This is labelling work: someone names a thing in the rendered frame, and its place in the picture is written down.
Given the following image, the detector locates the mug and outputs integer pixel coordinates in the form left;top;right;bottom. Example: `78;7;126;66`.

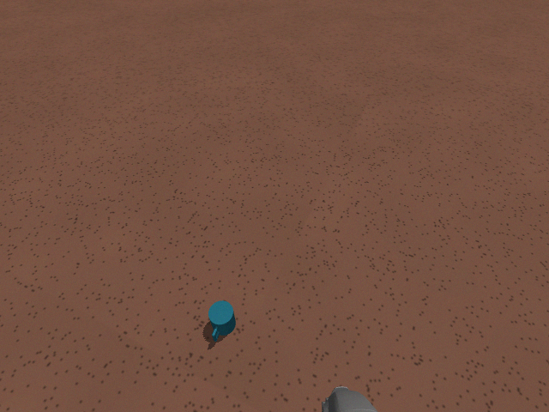
208;300;236;342

